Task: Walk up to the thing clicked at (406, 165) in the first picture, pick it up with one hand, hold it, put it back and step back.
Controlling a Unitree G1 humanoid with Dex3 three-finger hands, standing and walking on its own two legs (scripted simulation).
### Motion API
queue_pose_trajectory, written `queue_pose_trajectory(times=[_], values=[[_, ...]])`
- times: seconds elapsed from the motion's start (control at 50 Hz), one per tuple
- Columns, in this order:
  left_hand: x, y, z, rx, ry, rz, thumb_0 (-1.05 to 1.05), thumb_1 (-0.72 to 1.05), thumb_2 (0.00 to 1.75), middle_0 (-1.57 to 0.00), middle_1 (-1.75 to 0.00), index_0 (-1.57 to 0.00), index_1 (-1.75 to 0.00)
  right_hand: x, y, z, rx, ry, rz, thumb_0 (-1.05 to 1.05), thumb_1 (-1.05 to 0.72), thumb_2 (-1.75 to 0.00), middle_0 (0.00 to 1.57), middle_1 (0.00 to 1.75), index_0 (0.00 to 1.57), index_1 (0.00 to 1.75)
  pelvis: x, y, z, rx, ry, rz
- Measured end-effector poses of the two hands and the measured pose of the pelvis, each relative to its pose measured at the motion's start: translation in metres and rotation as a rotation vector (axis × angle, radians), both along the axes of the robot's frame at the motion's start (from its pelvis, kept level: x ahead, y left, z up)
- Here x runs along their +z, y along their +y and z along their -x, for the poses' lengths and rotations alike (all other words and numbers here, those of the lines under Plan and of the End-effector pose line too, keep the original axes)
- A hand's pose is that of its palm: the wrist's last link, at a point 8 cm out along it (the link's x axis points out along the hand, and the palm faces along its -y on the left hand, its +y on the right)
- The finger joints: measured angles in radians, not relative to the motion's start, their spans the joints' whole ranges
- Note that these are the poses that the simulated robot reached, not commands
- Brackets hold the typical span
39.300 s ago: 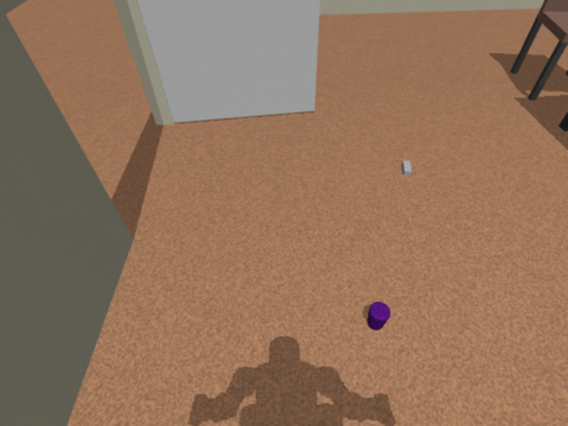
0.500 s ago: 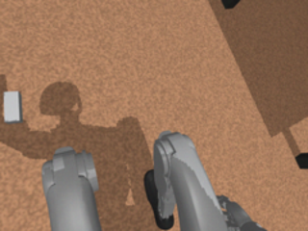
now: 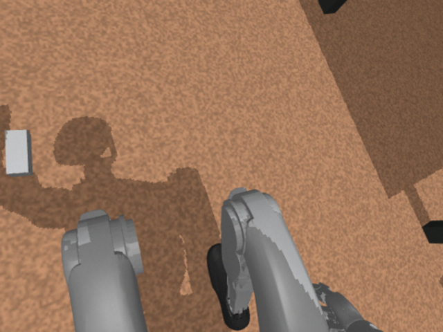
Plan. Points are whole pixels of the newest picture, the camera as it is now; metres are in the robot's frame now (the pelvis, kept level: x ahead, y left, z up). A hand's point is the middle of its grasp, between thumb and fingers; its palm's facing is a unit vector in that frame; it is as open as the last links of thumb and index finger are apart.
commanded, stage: rise first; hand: left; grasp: from above
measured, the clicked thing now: (19, 153) +0.46 +0.35 -0.30
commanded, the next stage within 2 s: approach in 0.52 s
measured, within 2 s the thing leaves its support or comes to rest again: neither
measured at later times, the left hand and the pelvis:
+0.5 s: hand out of the picture +0.41 +0.38 -0.17, palm faces -0.47 -0.09 -0.88, open 14.4 cm; pelvis +0.00 +0.00 +0.00, yaw +0 degrees
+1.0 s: hand (2, 146) +0.44 +0.34 -0.18, palm faces -0.46 -0.07 -0.88, open 14.1 cm; pelvis +0.00 +0.00 +0.00, yaw +0 degrees
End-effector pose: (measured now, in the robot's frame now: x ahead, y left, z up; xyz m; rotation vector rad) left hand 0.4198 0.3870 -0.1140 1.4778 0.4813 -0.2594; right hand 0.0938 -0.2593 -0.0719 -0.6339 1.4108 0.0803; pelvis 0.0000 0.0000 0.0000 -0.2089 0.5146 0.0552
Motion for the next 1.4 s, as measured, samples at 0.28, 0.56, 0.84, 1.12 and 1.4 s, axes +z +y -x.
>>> queue_pose_trajectory(times=[0.28, 0.56, 0.84, 1.12, 1.4], values=[[0.000, -0.003, 0.000, 0.009, 0.028, -0.010, 0.00, -0.57, 1.07, -0.09, -0.93, -0.06, -0.96, -0.003, 0.002, 0.001, -0.007, -0.002, -0.026, 0.00, -0.90, -0.90, 0.20, 0.30, 0.20, 0.29, 0.003, -0.001, 0.000, 0.001, 0.006, -0.004], [0.000, -0.005, 0.000, 0.003, 0.013, 0.002, 0.00, -0.58, 1.07, -0.09, -0.93, -0.06, -0.96, -0.002, 0.000, 0.002, -0.007, 0.003, -0.013, 0.00, -0.91, -0.90, 0.20, 0.30, 0.20, 0.29, 0.001, -0.001, 0.000, -0.001, 0.002, -0.004], [0.000, -0.012, -0.009, -0.024, 0.036, -0.020, 0.00, -0.55, 1.05, -0.09, -0.97, -0.07, -0.99, -0.001, 0.001, 0.003, -0.014, -0.001, -0.017, 0.00, -0.90, -0.89, 0.20, 0.30, 0.20, 0.29, 0.003, -0.001, 0.000, 0.002, 0.013, -0.008], [-0.009, -0.061, -0.039, -0.066, -0.051, 0.002, 0.00, -0.54, 1.05, -0.09, -0.98, -0.07, -0.99, 0.007, -0.001, 0.026, -0.054, -0.005, -0.012, 0.00, -0.90, -0.89, 0.20, 0.30, 0.20, 0.29, 0.002, -0.003, 0.000, -0.008, 0.019, -0.008], [-0.003, -0.035, -0.029, 0.039, 0.094, -0.038, 0.00, -0.56, 1.05, -0.08, -0.96, -0.07, -0.98, 0.000, -0.003, 0.036, -0.071, 0.025, -0.039, 0.00, -0.90, -0.89, 0.20, 0.30, 0.20, 0.29, 0.005, -0.004, 0.002, -0.005, 0.023, -0.022]])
